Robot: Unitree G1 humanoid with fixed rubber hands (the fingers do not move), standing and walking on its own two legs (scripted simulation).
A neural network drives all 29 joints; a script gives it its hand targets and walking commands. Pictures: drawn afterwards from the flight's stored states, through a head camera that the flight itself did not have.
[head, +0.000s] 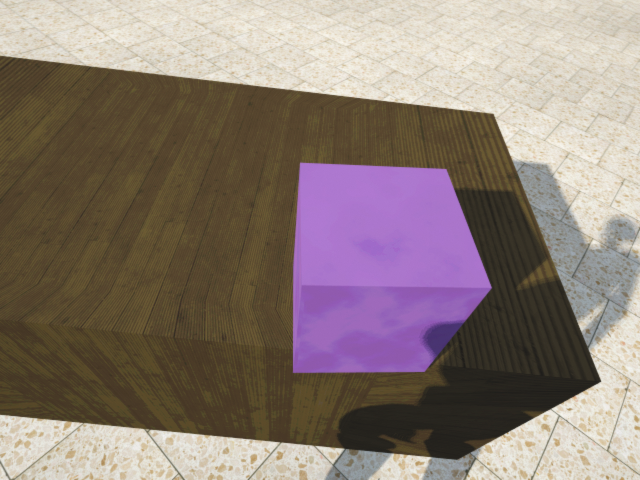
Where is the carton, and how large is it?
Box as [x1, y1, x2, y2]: [293, 163, 491, 372]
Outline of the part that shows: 300,163 293,263 293,372 424,371 491,287 446,169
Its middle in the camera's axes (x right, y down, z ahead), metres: +0.07 +0.06 +0.58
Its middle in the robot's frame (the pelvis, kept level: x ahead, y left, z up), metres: +0.39 -0.06 +0.00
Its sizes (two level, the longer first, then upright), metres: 0.210 0.200 0.250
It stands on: a pedestal, 0.65 m high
